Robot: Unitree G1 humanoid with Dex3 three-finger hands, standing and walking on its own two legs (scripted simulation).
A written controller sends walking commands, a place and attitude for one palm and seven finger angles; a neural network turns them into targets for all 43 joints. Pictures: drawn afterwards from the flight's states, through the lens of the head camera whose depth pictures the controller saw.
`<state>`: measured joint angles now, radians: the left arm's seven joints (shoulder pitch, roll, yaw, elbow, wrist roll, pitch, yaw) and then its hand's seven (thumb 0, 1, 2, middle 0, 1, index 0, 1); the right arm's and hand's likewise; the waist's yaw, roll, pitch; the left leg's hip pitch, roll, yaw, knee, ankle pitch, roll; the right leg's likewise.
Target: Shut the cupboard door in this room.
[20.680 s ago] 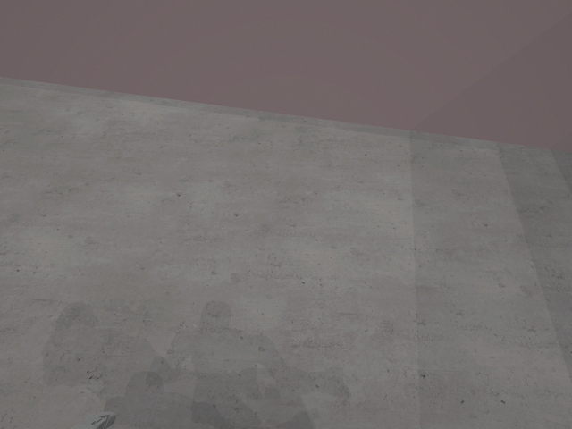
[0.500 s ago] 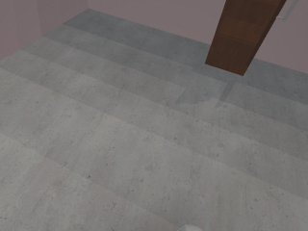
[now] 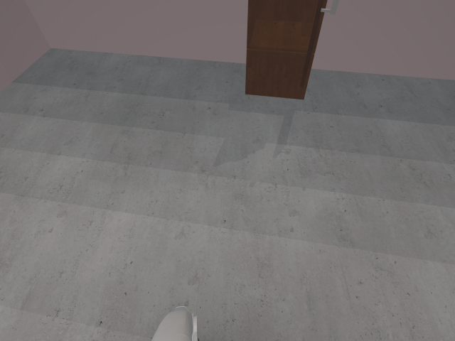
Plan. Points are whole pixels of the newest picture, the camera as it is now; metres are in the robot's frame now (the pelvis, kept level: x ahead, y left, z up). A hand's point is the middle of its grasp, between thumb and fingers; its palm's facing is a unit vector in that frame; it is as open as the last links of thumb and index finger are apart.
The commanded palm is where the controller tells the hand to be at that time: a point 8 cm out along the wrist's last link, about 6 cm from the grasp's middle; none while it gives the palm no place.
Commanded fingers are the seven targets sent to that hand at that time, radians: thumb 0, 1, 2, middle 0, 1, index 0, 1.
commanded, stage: turn or walk to find it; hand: left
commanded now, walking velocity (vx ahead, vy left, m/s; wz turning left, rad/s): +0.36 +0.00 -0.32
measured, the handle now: out of the picture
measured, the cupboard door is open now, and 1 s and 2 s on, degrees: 83 83 83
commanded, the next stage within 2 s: stand and wait in 1.34 s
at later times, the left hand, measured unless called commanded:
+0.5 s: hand (163, 230) +0.38 +0.19 -0.16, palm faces -0.20 -0.96 -0.20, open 7.4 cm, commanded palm none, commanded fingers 0.00 0.90 0.90 -0.20 -0.30 -0.20 -0.30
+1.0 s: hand (197, 196) +0.48 +0.12 -0.16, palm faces -0.17 -0.96 -0.24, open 7.2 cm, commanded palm none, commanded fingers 0.00 0.90 0.90 -0.20 -0.30 -0.20 -0.30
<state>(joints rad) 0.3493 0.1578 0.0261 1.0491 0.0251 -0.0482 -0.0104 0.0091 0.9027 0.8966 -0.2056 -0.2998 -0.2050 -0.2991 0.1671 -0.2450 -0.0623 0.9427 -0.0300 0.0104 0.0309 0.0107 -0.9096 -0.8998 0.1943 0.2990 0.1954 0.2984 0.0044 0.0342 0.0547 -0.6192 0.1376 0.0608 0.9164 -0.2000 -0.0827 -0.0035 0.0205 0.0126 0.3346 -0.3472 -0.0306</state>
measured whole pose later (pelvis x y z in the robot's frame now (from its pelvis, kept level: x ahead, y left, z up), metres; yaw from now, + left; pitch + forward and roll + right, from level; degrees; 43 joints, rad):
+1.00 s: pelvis +0.43 -0.07 +0.00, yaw -13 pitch +0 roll -1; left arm 0.30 0.18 0.04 1.09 0.02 -0.08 0.01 -0.01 0.93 0.90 -0.20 -0.30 -0.20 -0.30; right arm 0.18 -0.20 -0.07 1.02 -0.03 -0.01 0.02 0.01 -0.93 -0.90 0.19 0.30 0.19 0.30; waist 0.00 0.05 0.01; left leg -0.60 0.16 0.07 0.93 -0.16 -0.05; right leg -0.09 0.03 -0.16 0.34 -0.26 -0.06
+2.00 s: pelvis +0.74 -0.11 +0.00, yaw -13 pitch -2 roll -2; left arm 0.15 0.15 0.03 1.08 0.00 -0.01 0.03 -0.02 0.94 0.90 -0.21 -0.30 -0.20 -0.30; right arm 0.27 -0.15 -0.02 1.12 -0.02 0.00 -0.03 0.02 -0.93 -0.90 0.19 0.30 0.20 0.30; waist 0.00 0.02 0.02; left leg -0.22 0.09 0.07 0.55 -0.27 -0.03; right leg -0.26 -0.02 -0.17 0.48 -0.19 -0.03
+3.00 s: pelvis +0.79 -0.09 +0.00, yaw -15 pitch -1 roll +0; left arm 0.30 0.12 -0.01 1.16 0.01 -0.02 0.05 0.01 0.91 0.90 -0.20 -0.30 -0.20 -0.30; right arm 0.32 -0.10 0.00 1.17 -0.01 -0.02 -0.04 0.00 -0.91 -0.90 0.20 0.30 0.20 0.30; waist 0.00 0.00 0.03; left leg -0.08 0.02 0.14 0.39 -0.30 0.02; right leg -0.18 -0.07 -0.11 0.42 -0.21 0.03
